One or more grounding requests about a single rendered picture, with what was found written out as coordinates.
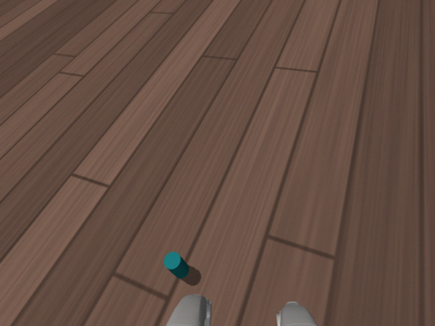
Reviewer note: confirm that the can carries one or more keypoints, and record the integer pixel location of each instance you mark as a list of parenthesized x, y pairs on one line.
[(174, 263)]

